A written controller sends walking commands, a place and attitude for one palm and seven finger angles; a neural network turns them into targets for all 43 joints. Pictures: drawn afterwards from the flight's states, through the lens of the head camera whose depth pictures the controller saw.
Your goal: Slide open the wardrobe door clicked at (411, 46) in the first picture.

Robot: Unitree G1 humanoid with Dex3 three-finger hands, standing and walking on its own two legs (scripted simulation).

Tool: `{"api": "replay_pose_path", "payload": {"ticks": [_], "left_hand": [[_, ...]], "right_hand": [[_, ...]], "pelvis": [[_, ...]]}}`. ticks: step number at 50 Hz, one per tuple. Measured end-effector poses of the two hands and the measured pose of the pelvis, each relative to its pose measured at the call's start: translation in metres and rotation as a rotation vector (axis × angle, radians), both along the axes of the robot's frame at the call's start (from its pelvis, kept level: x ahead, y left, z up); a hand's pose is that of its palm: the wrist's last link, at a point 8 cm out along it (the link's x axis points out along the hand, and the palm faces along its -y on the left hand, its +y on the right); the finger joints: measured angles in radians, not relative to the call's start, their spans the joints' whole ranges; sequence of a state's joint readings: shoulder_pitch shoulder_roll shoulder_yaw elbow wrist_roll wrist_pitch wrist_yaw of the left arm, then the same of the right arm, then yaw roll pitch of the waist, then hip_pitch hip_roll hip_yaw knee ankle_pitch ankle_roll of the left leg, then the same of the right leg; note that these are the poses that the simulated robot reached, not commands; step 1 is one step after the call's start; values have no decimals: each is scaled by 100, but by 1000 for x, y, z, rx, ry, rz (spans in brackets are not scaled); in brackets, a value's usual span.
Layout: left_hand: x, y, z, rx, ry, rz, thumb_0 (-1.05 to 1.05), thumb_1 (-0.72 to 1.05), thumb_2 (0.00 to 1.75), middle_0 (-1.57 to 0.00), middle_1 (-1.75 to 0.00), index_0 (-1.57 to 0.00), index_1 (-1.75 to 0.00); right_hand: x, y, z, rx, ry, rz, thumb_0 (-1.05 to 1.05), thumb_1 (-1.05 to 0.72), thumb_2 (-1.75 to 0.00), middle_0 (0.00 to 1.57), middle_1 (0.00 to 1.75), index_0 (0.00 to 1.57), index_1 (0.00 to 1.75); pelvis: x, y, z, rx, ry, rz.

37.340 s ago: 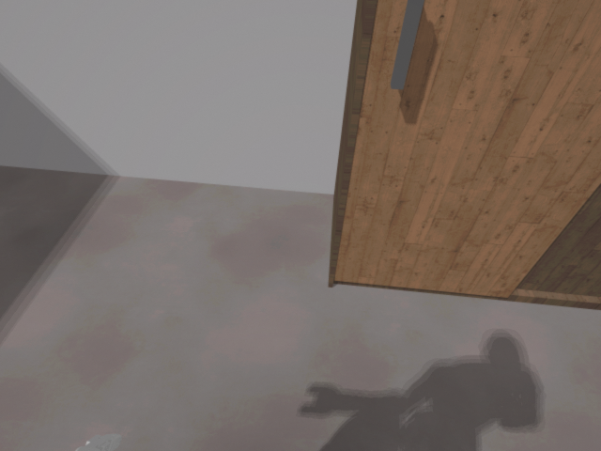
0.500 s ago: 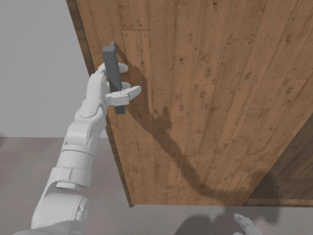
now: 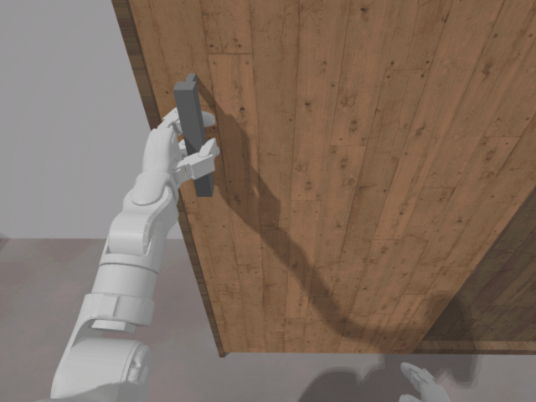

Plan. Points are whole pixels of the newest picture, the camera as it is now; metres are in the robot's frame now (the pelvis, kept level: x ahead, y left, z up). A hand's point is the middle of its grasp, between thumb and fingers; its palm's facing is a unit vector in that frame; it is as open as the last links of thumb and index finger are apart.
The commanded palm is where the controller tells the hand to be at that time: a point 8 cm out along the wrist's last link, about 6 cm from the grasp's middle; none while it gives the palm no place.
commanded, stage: grip the handle and tug to test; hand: left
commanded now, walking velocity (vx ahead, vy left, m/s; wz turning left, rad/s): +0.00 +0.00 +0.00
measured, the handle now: (199, 138) +0.45 +0.13 +0.20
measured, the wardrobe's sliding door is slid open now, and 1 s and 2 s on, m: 0.00 0.00 0.01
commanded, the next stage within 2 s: tug the door sideways, standing still in 0.44 s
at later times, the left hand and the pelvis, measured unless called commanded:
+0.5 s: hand (207, 158) +0.40 +0.11 +0.20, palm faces +0.04 -1.00 -0.01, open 6.1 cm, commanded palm +0.35 +0.15 +0.20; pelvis +0.01 +0.00 +0.00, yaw -1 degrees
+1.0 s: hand (209, 157) +0.40 +0.11 +0.20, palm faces +0.09 -1.00 -0.03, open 6.1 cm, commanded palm +0.38 +0.11 +0.20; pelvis +0.00 +0.00 +0.00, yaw +2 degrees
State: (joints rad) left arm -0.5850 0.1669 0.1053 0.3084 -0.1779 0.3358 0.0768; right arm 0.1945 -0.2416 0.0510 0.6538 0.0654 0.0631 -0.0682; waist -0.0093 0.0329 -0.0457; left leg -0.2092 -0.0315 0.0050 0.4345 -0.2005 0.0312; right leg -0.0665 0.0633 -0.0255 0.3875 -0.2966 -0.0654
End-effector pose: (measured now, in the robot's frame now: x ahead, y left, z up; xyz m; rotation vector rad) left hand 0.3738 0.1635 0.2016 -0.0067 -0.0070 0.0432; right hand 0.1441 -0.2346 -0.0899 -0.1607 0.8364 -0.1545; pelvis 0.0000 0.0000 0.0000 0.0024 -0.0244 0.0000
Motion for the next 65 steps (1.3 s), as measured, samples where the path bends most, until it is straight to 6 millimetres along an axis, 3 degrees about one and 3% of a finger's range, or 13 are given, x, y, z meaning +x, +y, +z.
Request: {"api": "replay_pose_path", "payload": {"ticks": [17, 32, 42, 48, 65], "left_hand": [[0, 0, 0, 7, -7, -9, 1, 69, 76, -33, -139, -32, -138], [-1, 0, -1, 18, -17, -13, 0, 70, 75, -32, -139, -29, -139], [0, -2, 1, 21, 10, 24, 1, 66, 82, -35, -138, -33, -139], [-2, -4, 1, 35, 10, 48, 0, 68, 83, -33, -139, -30, -140], [-2, -8, 1, 52, 3, 45, -1, 71, 81, -31, -140, -25, -140]], "right_hand": [[-3, 0, -2, 11, 9, -13, 1, -90, -90, 20, 30, 20, 30], [35, 0, 5, 8, -28, 14, 1, -90, -90, 20, 30, 20, 30], [49, 9, 3, 5, -24, 79, 1, -90, -90, 20, 30, 20, 30], [37, 16, -1, 21, -14, 93, 1, -90, -90, 20, 30, 20, 30], [-25, 22, -20, 15, 84, 87, 1, -90, -90, 20, 30, 20, 30]], "pelvis": [[5, 1, 0, 1, 3, -12], [24, 0, -1, 8, 17, -12], [17, -2, -2, 7, 17, 27], [8, -2, -2, 5, 9, 39], [-18, 8, -3, -11, 6, 59]]}}
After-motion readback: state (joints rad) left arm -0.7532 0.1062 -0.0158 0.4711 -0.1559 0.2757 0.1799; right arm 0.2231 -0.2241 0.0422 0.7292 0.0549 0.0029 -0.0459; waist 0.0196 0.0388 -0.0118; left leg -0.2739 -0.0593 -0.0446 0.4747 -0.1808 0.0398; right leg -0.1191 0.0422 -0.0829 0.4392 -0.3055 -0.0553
